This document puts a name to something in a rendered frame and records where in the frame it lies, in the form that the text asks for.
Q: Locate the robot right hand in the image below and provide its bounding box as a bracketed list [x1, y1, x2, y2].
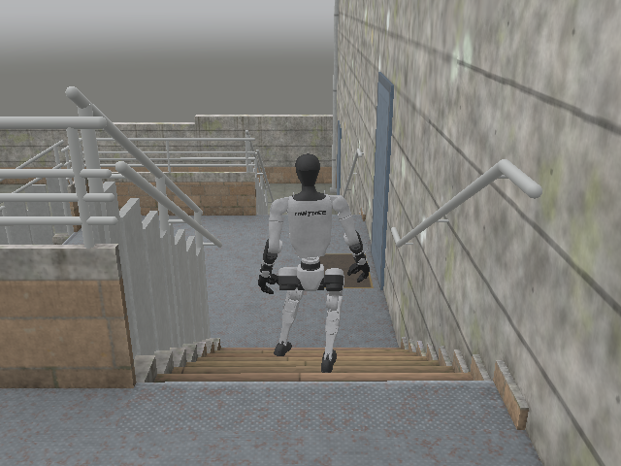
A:
[347, 261, 370, 283]

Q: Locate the left robot upper arm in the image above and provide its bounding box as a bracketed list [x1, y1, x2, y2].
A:
[268, 197, 289, 253]

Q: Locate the robot left hand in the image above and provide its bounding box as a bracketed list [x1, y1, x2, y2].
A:
[258, 274, 278, 294]

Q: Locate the right robot upper arm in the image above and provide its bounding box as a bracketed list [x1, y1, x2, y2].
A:
[329, 195, 360, 246]

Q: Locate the left robot forearm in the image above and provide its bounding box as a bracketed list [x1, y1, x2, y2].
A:
[259, 239, 278, 278]

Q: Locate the right robot forearm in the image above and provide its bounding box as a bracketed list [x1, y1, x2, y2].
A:
[349, 230, 367, 265]

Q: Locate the robot head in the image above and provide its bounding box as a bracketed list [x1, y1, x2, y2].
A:
[292, 153, 326, 201]

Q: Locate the robot left shin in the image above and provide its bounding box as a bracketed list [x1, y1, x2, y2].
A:
[279, 290, 300, 346]

